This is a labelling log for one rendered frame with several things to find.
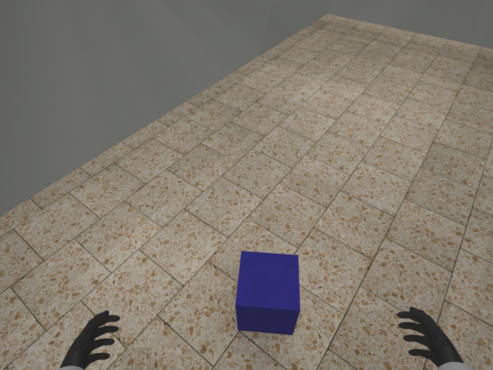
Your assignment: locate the robot right hand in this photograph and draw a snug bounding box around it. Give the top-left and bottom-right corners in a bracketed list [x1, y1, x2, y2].
[397, 307, 464, 367]

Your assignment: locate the carton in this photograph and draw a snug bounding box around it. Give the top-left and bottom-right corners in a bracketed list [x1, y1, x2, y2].
[236, 251, 300, 335]

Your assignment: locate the robot left hand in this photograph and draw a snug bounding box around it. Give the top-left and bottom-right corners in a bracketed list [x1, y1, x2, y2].
[60, 311, 120, 369]

